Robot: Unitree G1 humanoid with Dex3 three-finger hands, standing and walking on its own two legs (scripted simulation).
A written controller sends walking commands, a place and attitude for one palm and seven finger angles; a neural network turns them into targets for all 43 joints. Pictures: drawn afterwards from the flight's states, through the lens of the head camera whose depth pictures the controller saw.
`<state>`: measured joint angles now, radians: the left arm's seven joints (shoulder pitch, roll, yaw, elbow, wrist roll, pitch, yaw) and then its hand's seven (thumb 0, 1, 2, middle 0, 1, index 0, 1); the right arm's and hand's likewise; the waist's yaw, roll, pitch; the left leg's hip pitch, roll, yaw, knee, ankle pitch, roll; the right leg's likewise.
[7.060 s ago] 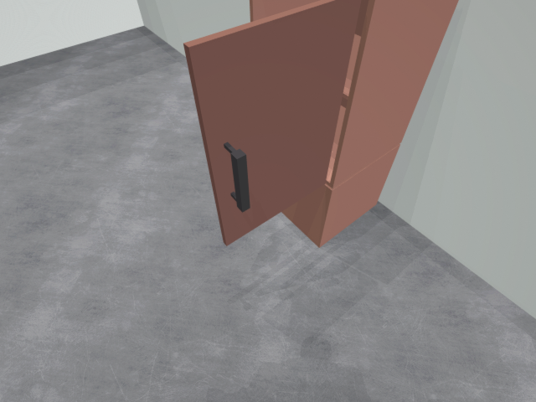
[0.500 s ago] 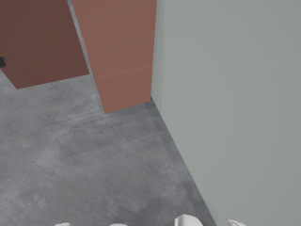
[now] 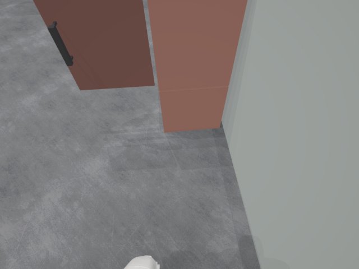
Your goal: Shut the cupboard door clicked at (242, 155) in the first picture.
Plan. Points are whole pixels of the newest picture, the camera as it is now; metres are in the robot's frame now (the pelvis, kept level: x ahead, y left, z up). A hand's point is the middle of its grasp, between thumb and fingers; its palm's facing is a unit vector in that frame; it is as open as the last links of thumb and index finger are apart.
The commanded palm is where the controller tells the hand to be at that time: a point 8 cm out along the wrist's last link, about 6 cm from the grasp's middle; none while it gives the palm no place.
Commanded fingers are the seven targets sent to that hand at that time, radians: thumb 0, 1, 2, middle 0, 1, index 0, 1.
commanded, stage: turn to face it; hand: left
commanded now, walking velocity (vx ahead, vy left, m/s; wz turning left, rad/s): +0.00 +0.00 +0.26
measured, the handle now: (62, 44) +0.94 +0.57 -0.06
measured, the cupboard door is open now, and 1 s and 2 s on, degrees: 89 89 89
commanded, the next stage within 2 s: take the last steps up to it in 0.04 s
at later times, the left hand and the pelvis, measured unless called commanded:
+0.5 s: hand out of the picture +0.08 +0.21 -0.17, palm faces +0.16 -0.96 -0.24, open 7.4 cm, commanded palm none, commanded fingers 0.00 0.90 0.90 -0.20 -0.30 -0.20 -0.30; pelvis +0.04 +0.01 -0.01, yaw +8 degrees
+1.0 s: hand out of the picture +0.05 +0.27 -0.20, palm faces +0.34 -0.92 -0.17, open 7.4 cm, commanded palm none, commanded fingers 0.00 0.90 0.90 -0.20 -0.30 -0.20 -0.30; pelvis +0.17 +0.12 -0.03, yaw +15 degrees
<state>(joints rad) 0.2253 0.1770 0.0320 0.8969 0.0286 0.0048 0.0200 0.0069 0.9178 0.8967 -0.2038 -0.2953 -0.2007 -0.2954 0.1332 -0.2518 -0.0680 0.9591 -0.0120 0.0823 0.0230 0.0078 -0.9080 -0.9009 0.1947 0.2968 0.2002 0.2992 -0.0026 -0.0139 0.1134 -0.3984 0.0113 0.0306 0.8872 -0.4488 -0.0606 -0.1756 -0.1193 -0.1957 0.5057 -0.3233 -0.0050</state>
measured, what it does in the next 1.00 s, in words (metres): walks ahead: left foot, then right foot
